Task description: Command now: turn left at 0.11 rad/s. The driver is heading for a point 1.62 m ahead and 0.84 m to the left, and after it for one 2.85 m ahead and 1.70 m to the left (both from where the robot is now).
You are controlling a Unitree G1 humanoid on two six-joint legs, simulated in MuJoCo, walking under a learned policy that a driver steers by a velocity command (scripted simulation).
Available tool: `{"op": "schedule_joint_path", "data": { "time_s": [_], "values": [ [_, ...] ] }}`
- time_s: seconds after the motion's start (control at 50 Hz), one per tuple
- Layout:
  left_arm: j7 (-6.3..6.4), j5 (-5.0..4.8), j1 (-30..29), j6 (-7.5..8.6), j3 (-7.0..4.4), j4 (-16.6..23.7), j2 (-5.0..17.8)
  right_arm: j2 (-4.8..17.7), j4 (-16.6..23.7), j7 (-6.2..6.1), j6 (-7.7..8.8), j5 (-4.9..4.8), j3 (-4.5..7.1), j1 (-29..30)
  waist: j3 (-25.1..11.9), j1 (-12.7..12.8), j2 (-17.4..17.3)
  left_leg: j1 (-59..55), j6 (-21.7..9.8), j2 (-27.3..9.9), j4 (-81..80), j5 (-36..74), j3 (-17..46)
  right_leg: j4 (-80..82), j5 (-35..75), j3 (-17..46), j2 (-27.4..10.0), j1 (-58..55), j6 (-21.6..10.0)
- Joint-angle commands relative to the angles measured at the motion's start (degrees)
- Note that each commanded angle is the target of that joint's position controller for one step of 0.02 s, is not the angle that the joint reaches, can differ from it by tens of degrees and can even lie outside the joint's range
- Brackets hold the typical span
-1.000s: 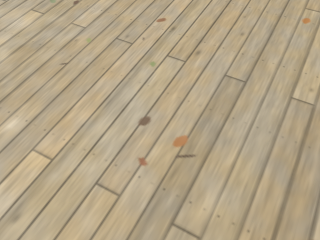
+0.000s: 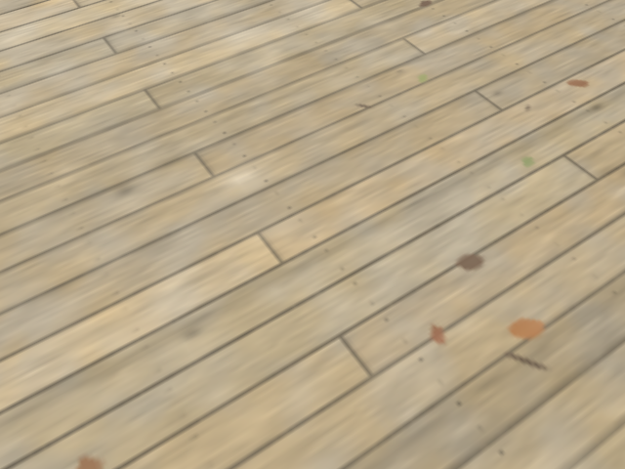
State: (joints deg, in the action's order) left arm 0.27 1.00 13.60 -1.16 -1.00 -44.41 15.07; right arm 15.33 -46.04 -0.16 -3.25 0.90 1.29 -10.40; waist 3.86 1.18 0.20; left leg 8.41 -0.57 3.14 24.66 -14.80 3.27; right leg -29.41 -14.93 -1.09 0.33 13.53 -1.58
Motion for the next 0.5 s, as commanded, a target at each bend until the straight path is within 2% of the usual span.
{"op": "schedule_joint_path", "data": {
  "time_s": [0.02, 0.04, 0.06, 0.08, 0.12, 0.18, 0.26, 0.28, 0.32, 0.34, 0.36, 0.38, 0.4, 0.42, 0.44, 0.46, 0.48, 0.5],
  "values": [
    [0.05, -0.81, 1.6, 0.52, -0.43, 3.0, 3.0, 9.3, 1.3, -1.02, 2.10, 0.16, 0.97, 0.5, -5.4, 1.6, -10.4, -0.8, -7.4, -17.5, -7.6, 22.8, 14.5, 4.7, -3.2, 2.6, -2.6, -0.9, -0.4],
    [0.44, -0.20, 0.9, 0.14, -0.71, 1.7, 4.9, 6.3, 1.9, -0.77, 2.56, -0.04, 0.15, 3.1, -4.2, 1.5, -7.5, 0.3, -6.9, -14.7, -7.3, 18.3, 12.5, 5.9, -1.2, 2.8, -3.0, -4.0, 0.1],
    [0.41, -0.04, -0.2, 0.15, -0.96, 0.8, 5.7, 5.7, 1.5, -0.78, 2.90, 0.00, -0.19, 3.2, -3.6, 0.7, -7.3, 1.0, -5.2, -12.0, -7.4, 13.3, 11.1, 7.2, 2.7, 3.4, -2.7, -4.7, 0.2],
    [0.22, -0.24, -0.3, 0.32, -1.15, 0.0, 6.5, 6.1, 0.7, -1.01, 2.92, 0.29, -0.25, 2.5, -2.7, 0.3, -7.0, 1.4, -4.0, -9.9, -7.8, 11.1, 9.8, 7.7, 6.0, 3.7, -3.1, -5.5, 0.4],
    [0.12, -0.11, 0.2, 0.62, -1.44, -1.0, 7.2, 7.8, -1.2, -1.47, 3.23, -0.42, 0.11, 0.0, -2.3, -0.2, -6.7, 0.7, -3.5, -8.5, -7.1, 13.7, 9.2, 7.2, 9.5, 3.6, -3.9, -5.5, 0.4],
    [1.00, -0.21, 0.4, 0.66, -1.75, -1.8, 7.4, 9.5, -1.4, -1.15, 2.97, -0.93, 1.05, 0.1, -2.4, -0.4, -5.3, 0.8, -5.5, -9.6, -5.0, 17.2, 12.3, 3.7, 5.6, 1.0, -2.6, -2.8, 1.1],
    [1.71, -0.15, 0.2, 0.01, -2.11, -0.9, 6.8, 10.8, -0.8, -0.69, 2.08, -0.42, 2.38, -0.4, -1.7, -0.8, -6.8, 5.2, -9.3, -11.7, -3.9, 17.7, 18.6, -2.8, -1.1, -0.5, -0.8, 0.4, 0.8],
    [1.74, -0.05, 1.3, 0.03, -2.10, -0.6, 6.5, 11.2, -0.4, -0.64, 1.85, -0.34, 2.71, 0.6, -1.9, 0.1, -7.4, 5.8, -9.8, -11.9, -3.1, 18.0, 19.5, -3.2, -2.2, -0.2, -0.8, 0.8, 0.4],
    [1.89, 0.00, 2.3, 0.36, -2.45, -0.1, 7.5, 10.6, 0.8, -0.42, 1.51, -0.48, 3.04, 2.0, -2.6, 0.9, -4.9, 10.0, -8.5, -9.7, -0.6, 16.9, 19.3, -1.6, -1.8, 1.7, -2.2, -2.1, -0.8],
    [1.98, 0.14, 3.1, 0.52, -2.86, 0.2, 8.9, 9.8, 1.6, -0.31, 1.37, -0.67, 3.00, 2.9, -3.0, 1.5, -1.6, 13.6, -6.6, -7.0, 2.6, 14.2, 16.9, 1.7, -1.3, 4.4, -4.9, -5.0, -1.9],
    [1.99, 0.39, 4.8, 0.50, -3.62, 0.1, 11.5, 8.5, 2.5, -0.25, 1.36, -1.02, 2.83, 4.0, -3.4, 2.4, 4.4, 18.5, -3.8, -2.2, 9.6, 8.3, 11.0, 7.0, 2.8, 9.7, -10.6, -9.2, -4.5],
    [1.78, 0.82, 7.9, 0.32, -4.38, -0.5, 14.1, 7.0, 2.8, -0.26, 1.24, -0.57, 2.62, 3.0, -6.2, 3.8, 12.8, 22.5, -2.3, 4.3, 20.7, -9.7, 1.6, 13.9, 3.2, 19.4, -20.6, -13.8, -10.1],
    [1.78, 1.00, 7.5, 0.41, -4.04, -0.2, 12.9, 8.0, 3.2, -0.05, 1.12, 1.06, 3.00, 3.6, -5.3, 3.2, 11.6, 26.0, -2.3, 1.2, 32.4, -19.2, -0.3, 17.0, -0.5, 23.3, -26.2, -12.6, -13.9],
    [1.62, 0.99, 5.9, 0.59, -3.49, 0.7, 11.0, 8.6, 3.1, 0.50, 1.07, 1.51, 3.36, 3.6, -3.9, 1.9, 5.3, 26.2, -2.5, -1.9, 35.8, -16.3, 1.3, 19.1, -11.2, 22.0, -25.1, -9.7, -13.8],
    [1.59, 0.99, 2.8, 0.74, -3.28, 1.2, 10.4, 8.1, 3.2, 1.44, 0.94, 1.19, 3.38, 3.1, -1.8, 0.1, 4.5, 25.9, -2.3, -3.6, 35.7, -12.7, 1.1, 20.6, -18.2, 18.7, -22.6, -7.5, -12.0],
    [1.61, 0.89, 1.2, 1.01, -3.25, 1.5, 10.4, 7.6, 3.5, 2.57, 0.82, 1.00, 3.26, 3.3, -0.1, -0.3, 6.3, 25.9, -1.7, -3.9, 33.9, -10.2, -0.3, 22.0, -19.5, 14.7, -20.0, -6.8, -10.1],
    [1.62, 0.92, 0.9, 1.33, -3.38, 1.6, 10.7, 7.3, 3.5, 3.47, 0.74, 0.87, 3.15, 3.5, 0.3, 0.1, 7.8, 25.5, -1.0, -3.8, 32.4, -8.8, -1.9, 22.5, -18.7, 11.1, -18.1, -7.2, -8.8],
    [1.56, 0.95, 1.5, 1.61, -3.54, 1.5, 10.9, 7.1, 3.6, 4.11, 0.76, 0.76, 3.05, 3.7, 0.2, 0.7, 7.7, 24.7, -0.4, -3.6, 30.6, -7.9, -3.2, 22.6, -17.2, 8.4, -17.1, -7.7, -8.1]
  ]
}}
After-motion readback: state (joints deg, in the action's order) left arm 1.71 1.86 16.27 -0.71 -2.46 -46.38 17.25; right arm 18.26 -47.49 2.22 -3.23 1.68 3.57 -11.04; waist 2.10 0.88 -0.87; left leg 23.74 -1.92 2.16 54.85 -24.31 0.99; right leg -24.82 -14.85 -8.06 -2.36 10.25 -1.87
